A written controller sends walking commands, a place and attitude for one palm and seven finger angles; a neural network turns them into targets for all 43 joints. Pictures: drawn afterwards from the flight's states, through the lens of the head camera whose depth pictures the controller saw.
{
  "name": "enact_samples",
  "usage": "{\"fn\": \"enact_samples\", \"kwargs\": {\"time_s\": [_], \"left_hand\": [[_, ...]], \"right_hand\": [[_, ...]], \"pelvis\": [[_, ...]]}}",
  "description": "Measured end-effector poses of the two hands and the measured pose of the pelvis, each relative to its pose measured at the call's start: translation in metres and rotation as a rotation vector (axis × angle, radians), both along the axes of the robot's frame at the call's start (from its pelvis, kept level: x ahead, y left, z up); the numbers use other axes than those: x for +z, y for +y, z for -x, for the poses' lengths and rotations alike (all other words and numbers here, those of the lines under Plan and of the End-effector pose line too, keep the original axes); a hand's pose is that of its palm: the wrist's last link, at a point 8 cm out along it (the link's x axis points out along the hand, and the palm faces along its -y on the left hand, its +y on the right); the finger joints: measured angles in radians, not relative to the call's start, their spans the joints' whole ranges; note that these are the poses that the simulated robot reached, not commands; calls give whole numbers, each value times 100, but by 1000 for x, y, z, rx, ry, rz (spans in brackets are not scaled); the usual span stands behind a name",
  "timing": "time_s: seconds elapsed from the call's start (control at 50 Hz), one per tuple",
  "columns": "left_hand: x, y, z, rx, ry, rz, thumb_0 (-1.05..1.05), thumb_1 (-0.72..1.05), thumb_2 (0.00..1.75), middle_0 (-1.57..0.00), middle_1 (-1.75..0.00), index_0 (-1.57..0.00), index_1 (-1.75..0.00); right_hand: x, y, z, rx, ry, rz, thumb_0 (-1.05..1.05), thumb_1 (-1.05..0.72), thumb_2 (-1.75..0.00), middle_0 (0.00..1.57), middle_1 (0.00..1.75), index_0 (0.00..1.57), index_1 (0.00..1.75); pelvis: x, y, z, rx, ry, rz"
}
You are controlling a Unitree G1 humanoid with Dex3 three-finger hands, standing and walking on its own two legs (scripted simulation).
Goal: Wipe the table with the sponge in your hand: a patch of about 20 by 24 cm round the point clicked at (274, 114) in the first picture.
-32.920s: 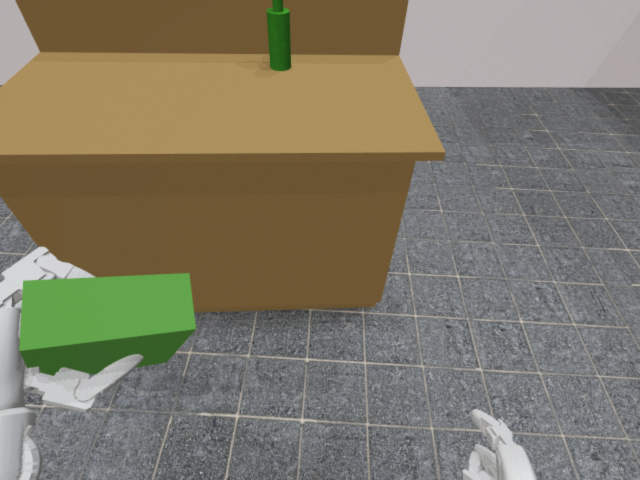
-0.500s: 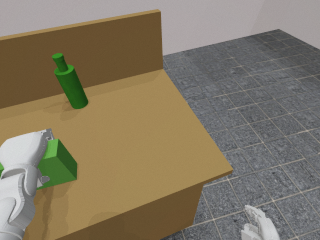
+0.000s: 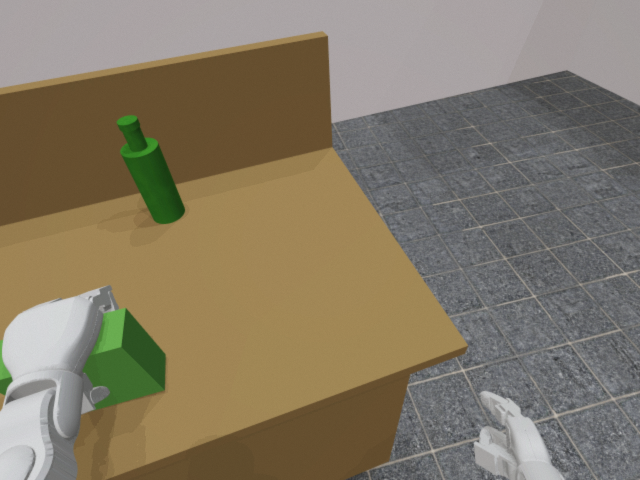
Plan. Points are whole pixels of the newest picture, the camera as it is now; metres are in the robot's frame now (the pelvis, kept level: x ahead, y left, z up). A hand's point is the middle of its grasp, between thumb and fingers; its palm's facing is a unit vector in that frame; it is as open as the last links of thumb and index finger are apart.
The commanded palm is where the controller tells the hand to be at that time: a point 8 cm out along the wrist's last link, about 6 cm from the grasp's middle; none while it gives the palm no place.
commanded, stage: wipe back along the first lane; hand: left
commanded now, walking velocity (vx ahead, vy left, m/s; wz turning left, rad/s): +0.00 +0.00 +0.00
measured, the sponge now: (96, 374) +0.21 +0.33 +0.03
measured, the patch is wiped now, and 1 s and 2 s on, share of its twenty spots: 0.90 0.90 0.90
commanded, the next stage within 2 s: lift the sponge slowly off the table in 0.14 s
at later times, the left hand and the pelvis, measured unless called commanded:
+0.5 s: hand (83, 378) +0.18 +0.30 +0.08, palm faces +0.03 -0.07 -1.00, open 9.6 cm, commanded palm +0.14 +0.28 +0.12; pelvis -0.01 -0.01 +0.00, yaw +0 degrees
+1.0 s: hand (81, 379) +0.18 +0.29 +0.09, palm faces +0.03 -0.08 -1.00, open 9.6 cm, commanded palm +0.15 +0.29 +0.16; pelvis -0.02 -0.02 +0.00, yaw +0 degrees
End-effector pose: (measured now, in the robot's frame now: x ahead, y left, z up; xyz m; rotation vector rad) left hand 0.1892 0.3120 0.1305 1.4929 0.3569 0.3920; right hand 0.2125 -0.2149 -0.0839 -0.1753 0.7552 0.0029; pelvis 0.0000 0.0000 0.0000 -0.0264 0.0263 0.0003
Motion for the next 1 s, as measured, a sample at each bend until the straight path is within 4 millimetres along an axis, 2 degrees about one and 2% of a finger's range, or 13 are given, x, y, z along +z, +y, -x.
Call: {"fn": "enact_samples", "kwargs": {"time_s": [0.24, 0.7, 0.9, 1.0], "left_hand": [[1, -12, 21, 2, -14, 17, 3, -45, 106, -70, -142, -75, -144], [5, -27, 38, -15, 0, 56, 0, -46, 106, -72, -140, -77, -142], [8, -26, 35, -1, 8, 60, -1, -47, 106, -74, -138, -79, -140], [17, -26, 34, -7, -1, 44, -1, -48, 106, -75, -137, -80, -139]], "right_hand": [[2, -2, 2, 1, -16, -7, 1, -90, -90, 20, 30, 20, 30], [9, 2, 0, 40, -50, 0, 1, -90, -90, 20, 30, 20, 30], [13, 3, -1, 63, -62, 13, 1, -90, -90, 20, 30, 20, 30], [15, -1, -1, 60, -75, 17, 1, -90, -90, 20, 30, 20, 30]], "pelvis": [[-1, -3, 3, -6, -15, -2], [1, -11, 11, -2, -63, -8], [2, -18, 18, 3, -85, -11], [3, -21, 20, 4, -92, -12]]}}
